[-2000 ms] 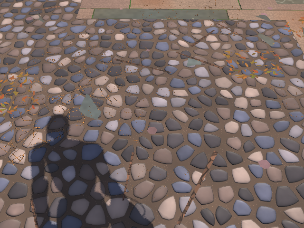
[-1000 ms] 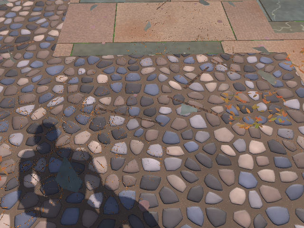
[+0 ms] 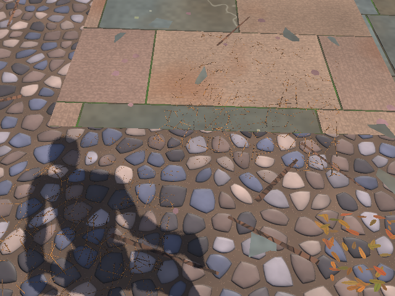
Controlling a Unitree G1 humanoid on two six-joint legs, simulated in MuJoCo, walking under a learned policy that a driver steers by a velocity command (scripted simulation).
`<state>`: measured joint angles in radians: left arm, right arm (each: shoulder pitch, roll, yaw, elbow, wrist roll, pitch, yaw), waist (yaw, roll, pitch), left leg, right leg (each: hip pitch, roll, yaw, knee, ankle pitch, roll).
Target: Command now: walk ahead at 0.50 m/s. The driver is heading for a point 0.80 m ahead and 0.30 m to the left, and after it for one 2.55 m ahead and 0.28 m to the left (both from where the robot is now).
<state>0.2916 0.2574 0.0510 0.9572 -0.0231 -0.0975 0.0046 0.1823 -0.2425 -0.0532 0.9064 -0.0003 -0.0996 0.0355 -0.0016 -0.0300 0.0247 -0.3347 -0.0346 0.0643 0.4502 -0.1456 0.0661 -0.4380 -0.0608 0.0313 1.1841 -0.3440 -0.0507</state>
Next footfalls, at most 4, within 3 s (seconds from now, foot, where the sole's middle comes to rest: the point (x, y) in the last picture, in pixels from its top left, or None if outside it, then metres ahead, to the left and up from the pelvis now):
0.42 right None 0.40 -0.16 -0.77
0.96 left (153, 256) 0.61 0.16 -0.77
1.44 right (162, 173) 0.96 0.15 -0.77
1.88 left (110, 197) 0.85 0.34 -0.77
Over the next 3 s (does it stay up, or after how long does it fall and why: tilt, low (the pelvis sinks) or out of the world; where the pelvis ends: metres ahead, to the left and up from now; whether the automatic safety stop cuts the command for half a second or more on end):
stays up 0.85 0.19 0.00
